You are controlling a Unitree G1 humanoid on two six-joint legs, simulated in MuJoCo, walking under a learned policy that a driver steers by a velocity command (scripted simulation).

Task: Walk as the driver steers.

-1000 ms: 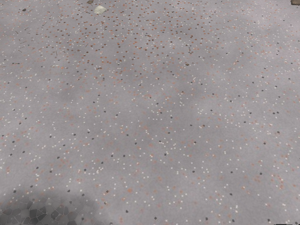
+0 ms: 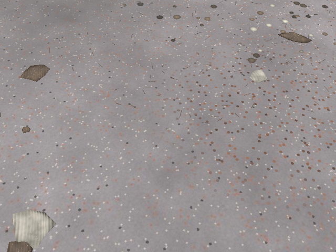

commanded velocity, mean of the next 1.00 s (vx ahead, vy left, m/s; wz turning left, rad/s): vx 0.50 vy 0.00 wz -0.44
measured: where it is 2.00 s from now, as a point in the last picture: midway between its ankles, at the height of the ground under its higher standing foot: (271, 150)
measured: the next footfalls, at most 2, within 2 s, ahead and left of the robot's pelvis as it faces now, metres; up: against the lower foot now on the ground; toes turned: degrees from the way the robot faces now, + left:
right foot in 0.44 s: +0.40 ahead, -0.16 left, +0.00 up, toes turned -13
left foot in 0.90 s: +0.72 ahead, -0.05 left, +0.00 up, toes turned -32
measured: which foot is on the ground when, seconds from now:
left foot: down 0.00-0.44, up 0.46-0.88, down 0.90-1.00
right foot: up 0.00-0.42, down 0.44-0.90, up 0.92-1.00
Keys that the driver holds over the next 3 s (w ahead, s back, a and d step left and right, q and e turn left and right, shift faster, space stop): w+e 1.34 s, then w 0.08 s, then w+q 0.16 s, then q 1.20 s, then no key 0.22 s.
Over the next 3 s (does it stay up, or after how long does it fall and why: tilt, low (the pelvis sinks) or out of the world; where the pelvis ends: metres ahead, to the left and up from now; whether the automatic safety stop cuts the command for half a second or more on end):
stays up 0.96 -0.46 0.01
